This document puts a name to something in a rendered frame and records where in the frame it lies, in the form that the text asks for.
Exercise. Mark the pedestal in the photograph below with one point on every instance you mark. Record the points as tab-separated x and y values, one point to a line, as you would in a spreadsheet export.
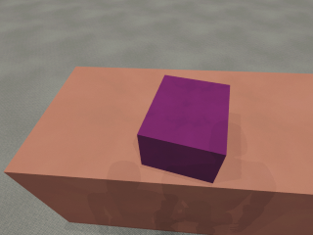
82	158

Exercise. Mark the carton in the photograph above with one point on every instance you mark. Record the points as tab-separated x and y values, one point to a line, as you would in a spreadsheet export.
185	130

